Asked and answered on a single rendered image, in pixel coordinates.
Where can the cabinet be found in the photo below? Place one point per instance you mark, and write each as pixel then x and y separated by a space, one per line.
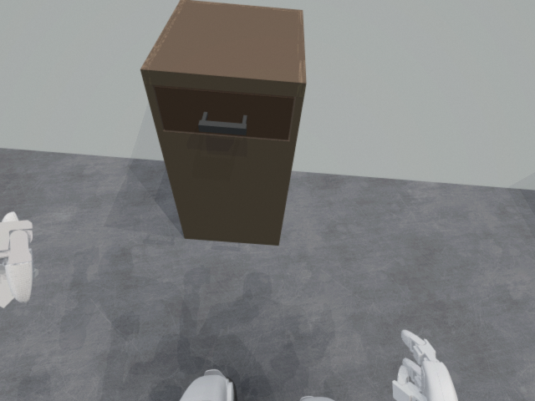
pixel 226 187

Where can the drawer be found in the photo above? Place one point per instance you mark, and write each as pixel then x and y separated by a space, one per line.
pixel 268 116

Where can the robot left hand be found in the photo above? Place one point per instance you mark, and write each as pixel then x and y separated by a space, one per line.
pixel 17 271

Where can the robot right hand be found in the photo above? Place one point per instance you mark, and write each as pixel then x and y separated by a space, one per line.
pixel 432 380

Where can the robot left thigh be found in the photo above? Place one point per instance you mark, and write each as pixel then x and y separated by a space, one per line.
pixel 209 388

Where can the handle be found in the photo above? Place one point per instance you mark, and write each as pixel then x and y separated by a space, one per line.
pixel 222 127

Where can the robot left shin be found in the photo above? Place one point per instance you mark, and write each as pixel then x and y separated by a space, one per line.
pixel 213 372

